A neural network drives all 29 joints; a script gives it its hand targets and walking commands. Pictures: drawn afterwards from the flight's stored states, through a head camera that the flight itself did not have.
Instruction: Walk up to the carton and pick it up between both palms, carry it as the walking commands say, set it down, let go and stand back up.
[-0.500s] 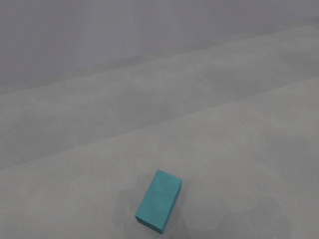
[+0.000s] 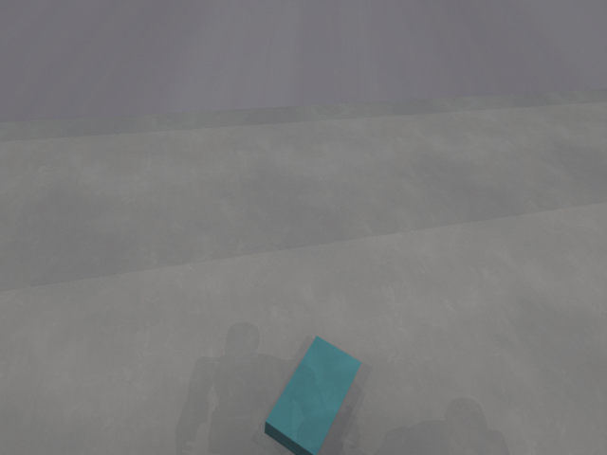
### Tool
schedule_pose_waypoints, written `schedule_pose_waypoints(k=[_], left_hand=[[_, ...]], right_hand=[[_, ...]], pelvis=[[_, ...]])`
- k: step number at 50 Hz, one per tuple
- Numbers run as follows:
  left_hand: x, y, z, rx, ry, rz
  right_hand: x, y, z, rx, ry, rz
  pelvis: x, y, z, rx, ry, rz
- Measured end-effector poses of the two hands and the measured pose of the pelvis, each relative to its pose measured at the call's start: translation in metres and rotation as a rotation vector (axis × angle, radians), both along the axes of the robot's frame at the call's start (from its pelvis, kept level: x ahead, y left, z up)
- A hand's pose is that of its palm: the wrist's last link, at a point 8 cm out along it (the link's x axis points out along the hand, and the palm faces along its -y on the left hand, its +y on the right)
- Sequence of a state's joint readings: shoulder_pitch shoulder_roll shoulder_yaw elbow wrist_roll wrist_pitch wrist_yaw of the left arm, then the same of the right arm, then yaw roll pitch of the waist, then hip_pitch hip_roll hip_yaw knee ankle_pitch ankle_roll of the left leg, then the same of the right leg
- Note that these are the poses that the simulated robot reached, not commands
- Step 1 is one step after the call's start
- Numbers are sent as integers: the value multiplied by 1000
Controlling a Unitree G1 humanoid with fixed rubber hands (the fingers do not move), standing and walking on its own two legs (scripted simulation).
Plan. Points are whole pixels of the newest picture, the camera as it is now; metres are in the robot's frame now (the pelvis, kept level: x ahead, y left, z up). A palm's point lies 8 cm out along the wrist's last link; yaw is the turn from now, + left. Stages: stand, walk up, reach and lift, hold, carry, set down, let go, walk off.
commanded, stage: walk up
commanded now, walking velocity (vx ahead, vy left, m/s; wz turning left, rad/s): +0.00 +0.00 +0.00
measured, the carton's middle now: (313, 397) +0.39 -0.07 -0.69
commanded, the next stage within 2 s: none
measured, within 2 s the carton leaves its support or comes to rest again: neither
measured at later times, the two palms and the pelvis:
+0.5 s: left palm out of the picture -0.04 +0.26 -0.15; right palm out of the picture -0.02 -0.15 -0.13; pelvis +0.00 +0.05 +0.01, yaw -1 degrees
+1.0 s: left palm out of the picture -0.06 +0.18 -0.13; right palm out of the picture +0.01 -0.22 -0.14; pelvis +0.01 -0.01 +0.01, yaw -1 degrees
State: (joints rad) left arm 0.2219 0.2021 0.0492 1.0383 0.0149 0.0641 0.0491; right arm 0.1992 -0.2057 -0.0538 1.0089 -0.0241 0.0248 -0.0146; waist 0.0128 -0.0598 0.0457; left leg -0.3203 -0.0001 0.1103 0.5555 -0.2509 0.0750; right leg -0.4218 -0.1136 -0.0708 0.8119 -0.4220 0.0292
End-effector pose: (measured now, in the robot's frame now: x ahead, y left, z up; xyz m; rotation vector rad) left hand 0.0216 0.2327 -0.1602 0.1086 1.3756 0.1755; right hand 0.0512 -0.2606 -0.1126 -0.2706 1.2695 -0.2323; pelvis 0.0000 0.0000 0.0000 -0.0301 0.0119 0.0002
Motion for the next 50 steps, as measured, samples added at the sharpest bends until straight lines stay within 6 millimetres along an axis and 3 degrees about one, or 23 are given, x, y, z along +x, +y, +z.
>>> schedule_pose_waypoints(k=[4,9,20,29,41,50], left_hand=[[9,24,10,-10,-7,-6],[-1,43,13,-13,37,12],[-40,38,12,-47,133,1],[-69,21,14,-68,169,13],[-97,-8,22,-40,207,41],[-86,-54,27,-51,181,35]], right_hand=[[-16,35,6,26,19,-17],[-29,79,2,80,42,-45],[-64,106,-8,119,126,-92],[-73,102,-15,131,129,-100],[-54,63,-22,130,74,-87],[-40,40,-25,172,81,-71]], pelvis=[[4,19,11,-15,4,-1],[11,36,16,-22,-3,-10],[6,54,14,7,-11,-18],[1,52,11,28,-29,-16],[4,25,9,58,-40,-31],[12,-7,10,41,-35,-19]])
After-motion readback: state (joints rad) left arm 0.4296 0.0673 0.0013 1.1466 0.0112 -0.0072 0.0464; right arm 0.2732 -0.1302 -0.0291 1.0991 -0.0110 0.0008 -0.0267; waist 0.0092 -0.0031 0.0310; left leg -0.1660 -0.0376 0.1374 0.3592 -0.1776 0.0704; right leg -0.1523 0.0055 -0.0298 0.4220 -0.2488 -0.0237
